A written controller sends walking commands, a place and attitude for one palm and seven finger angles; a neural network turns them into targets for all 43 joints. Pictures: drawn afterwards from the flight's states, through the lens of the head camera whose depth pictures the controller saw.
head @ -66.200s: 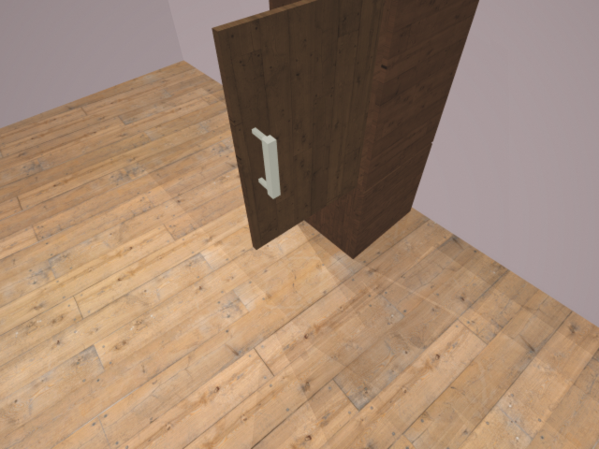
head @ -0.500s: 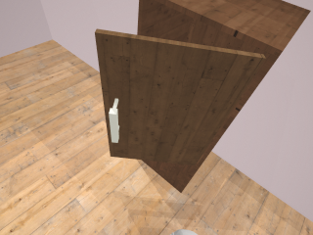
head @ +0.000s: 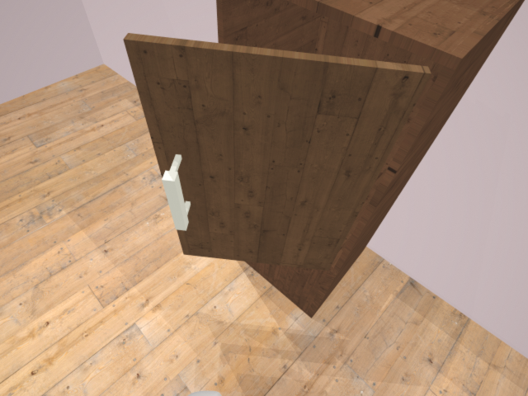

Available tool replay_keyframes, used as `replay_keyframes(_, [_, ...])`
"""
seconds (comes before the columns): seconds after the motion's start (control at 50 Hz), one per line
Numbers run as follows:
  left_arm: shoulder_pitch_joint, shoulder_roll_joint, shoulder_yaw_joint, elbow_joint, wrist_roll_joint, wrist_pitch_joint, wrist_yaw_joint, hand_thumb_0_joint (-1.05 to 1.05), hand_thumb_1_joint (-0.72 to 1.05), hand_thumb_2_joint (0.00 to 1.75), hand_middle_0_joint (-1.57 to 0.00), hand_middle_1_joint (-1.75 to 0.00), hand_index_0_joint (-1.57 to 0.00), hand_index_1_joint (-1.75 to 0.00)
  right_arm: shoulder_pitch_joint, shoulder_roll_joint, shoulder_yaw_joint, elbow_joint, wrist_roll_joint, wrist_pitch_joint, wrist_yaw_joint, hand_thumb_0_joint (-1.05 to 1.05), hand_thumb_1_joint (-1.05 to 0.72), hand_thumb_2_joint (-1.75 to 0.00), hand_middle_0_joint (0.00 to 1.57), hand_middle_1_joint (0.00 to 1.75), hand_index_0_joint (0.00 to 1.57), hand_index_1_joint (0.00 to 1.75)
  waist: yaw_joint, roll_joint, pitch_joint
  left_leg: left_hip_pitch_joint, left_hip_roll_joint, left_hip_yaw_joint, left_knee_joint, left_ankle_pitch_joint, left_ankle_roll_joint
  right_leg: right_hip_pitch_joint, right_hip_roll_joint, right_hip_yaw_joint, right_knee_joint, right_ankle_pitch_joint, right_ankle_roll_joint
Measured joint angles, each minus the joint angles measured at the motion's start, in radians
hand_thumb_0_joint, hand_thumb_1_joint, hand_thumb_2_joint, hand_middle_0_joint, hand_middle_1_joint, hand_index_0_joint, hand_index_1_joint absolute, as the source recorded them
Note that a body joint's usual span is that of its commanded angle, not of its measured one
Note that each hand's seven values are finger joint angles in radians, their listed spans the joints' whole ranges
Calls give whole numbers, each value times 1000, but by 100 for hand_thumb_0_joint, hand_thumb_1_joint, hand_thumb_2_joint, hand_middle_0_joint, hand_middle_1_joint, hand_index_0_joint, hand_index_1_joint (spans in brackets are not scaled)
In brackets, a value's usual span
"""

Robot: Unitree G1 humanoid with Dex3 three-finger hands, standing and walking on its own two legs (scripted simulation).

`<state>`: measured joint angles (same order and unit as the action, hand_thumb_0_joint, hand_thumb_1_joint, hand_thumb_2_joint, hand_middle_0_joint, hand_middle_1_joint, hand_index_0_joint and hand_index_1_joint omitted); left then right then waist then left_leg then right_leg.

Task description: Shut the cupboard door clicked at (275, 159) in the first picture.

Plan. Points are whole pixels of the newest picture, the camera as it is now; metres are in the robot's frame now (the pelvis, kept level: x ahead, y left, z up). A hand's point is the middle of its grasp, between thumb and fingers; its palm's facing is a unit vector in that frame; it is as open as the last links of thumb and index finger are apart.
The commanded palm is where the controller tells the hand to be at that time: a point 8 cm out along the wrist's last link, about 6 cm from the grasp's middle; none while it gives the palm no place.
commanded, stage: come to a stop and stand still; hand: left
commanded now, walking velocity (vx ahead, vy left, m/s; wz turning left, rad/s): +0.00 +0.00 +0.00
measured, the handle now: (179, 194) +0.45 +0.20 -0.02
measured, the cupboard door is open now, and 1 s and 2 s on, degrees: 36 36 36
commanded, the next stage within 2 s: look again from close up in 0.98 s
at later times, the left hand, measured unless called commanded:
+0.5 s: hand out of the picture -0.01 +0.21 -0.17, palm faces +0.01 -0.98 -0.20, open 7.3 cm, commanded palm none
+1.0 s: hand out of the picture -0.11 +0.17 -0.16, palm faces +0.04 -0.99 -0.12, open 7.4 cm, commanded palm none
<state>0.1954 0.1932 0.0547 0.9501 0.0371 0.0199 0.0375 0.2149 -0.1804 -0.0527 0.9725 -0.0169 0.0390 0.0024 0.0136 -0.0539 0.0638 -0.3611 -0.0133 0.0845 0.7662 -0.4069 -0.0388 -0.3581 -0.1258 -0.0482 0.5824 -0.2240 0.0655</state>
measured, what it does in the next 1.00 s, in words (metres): steps on the spot: left foot, then right foot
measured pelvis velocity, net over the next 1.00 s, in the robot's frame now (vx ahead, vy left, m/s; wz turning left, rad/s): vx -0.05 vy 0.03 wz -0.01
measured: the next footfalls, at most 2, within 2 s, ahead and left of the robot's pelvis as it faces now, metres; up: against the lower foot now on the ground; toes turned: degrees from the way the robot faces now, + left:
left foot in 0.02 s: +0.04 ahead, +0.09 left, +0.00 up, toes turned +4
right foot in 0.44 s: -0.04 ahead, -0.09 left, +0.00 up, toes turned -5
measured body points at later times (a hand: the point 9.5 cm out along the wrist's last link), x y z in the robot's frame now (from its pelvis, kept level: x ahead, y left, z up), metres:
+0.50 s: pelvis -0.03 +0.04 +0.01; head -0.02 +0.04 +0.46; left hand -0.01 +0.26 -0.15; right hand -0.03 -0.19 -0.14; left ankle +0.00 +0.09 -0.73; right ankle -0.08 -0.09 -0.73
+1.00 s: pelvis -0.05 +0.03 +0.02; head -0.04 +0.04 +0.47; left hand -0.11 +0.22 -0.15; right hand -0.08 -0.17 -0.14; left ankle +0.00 +0.09 -0.73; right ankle -0.08 -0.09 -0.73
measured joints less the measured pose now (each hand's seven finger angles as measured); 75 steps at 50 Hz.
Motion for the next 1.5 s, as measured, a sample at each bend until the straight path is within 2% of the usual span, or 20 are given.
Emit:
replay_keyframes(0.02, [8,7,3,-2,-2,8,0,0,91,90,-20,-30,-20,-30,3,0,2,-11,1,-10,0,1,-91,-90,19,30,19,30,0,-2,-7,41,5,0,-100,48,3,-14,3,1,27,-12,2])
replay_keyframes(0.06, [9,21,11,10,-9,33,2,0,91,90,-20,-30,-20,-30,2,14,4,-19,-4,-22,-5,1,-91,-90,19,30,19,30,-4,-24,-7,43,-8,8,-110,68,73,-51,7,29,131,-144,-17])
replay_keyframes(0.1, [13,28,17,24,-11,50,2,0,91,90,-20,-30,-20,-30,7,29,14,-24,-14,-20,-9,0,-91,-90,19,30,19,30,-3,-31,-12,51,-13,17,-123,72,116,-89,38,58,268,-219,-39])
replay_keyframes(0.18, [24,23,17,44,-8,44,-4,0,91,90,-20,-30,-19,-30,19,52,26,-13,-15,-26,-30,1,-93,-90,19,30,20,30,-1,-28,-26,91,-30,23,-239,138,134,-112,74,62,454,-167,-46])
replay_keyframes(0.24, [37,8,8,58,-11,36,-4,0,91,90,-20,-30,-19,-30,24,48,30,-1,-12,-36,-37,1,-94,-90,20,30,20,30,0,-19,-32,113,-45,28,-312,180,146,-65,80,46,425,-164,-40])
replay_keyframes(0.32, [45,-16,-7,78,-13,36,-3,0,91,90,-20,-30,-19,-30,28,42,30,16,-13,-43,-43,1,-95,-90,20,30,20,30,-10,0,-30,126,-56,35,-358,212,157,47,81,20,237,-225,-38])
replay_keyframes(0.38, [45,-30,-15,92,-14,32,3,0,92,90,-20,-30,-19,-30,32,40,31,35,-12,-42,-42,1,-95,-90,20,30,20,30,-17,8,-29,122,-63,44,-366,224,159,127,82,18,74,-209,-46])
replay_keyframes(0.44, [50,-32,-21,107,-16,15,7,0,93,90,-20,-30,-19,-30,45,39,32,62,-4,-40,-39,1,-94,-90,20,30,20,30,-18,8,-35,106,-72,56,-344,220,154,210,77,23,-106,-109,-56])
replay_keyframes(0.5, [63,-45,-34,126,-19,1,8,0,93,90,-20,-30,-19,-30,57,29,34,96,-1,-33,-33,1,-94,-90,20,30,20,30,-25,42,-36,121,-54,47,-353,227,138,234,96,16,-138,-89,-52])
replay_keyframes(0.62, [95,-49,-47,148,-24,-7,6,0,92,90,-20,-30,-19,-30,94,51,50,144,-1,-31,-23,1,-93,-90,20,30,20,30,-32,33,-45,147,-48,45,-377,249,137,253,103,15,-149,-76,-55])
replay_keyframes(0.9, [160,-96,-53,178,-21,-11,5,0,91,90,-20,-30,-19,-30,114,85,47,178,-1,-29,-26,1,-91,-90,19,30,20,30,-19,22,-35,124,-48,36,-410,291,131,219,105,5,-154,-50,-61])
replay_keyframes(1.08, [198,-103,-51,200,-18,-18,9,0,91,90,-20,-30,-19,-30,91,85,45,176,-2,-33,-34,1,-92,-90,20,30,20,30,-10,29,-42,123,-45,33,-416,296,128,217,109,2,-157,-48,-66])
replay_keyframes(1.14, [201,-105,-68,190,-8,-44,20,0,91,90,-20,-30,-19,-30,85,58,54,145,-4,-31,-23,2,-93,-90,20,30,20,30,-14,53,-27,81,-26,19,-340,264,118,212,125,-12,-149,-51,-70])
replay_keyframes(1.24, [207,-87,-71,167,-18,-52,20,0,91,90,-20,-30,-20,-30,89,32,53,99,-3,-49,-20,2,-93,-90,19,30,20,30,-29,60,-40,61,-20,9,-274,228,129,207,129,-23,-109,-78,-73])
replay_keyframes(1.36, [181,-60,-66,126,-17,-44,18,0,91,90,-20,-30,-19,-30,80,18,54,79,-3,-49,-21,2,-93,-90,19,30,19,30,-25,49,-74,66,-25,17,-261,213,133,204,123,-16,-81,-98,-71])
replay_keyframes(1.5, [144,-30,-66,80,-19,-46,15,0,91,90,-20,-30,-19,-30,58,17,62,69,-1,-56,-14,1,-93,-90,19,30,20,30,-20,24,-78,76,-23,23,-280,224,133,209,124,-8,-96,-87,-71])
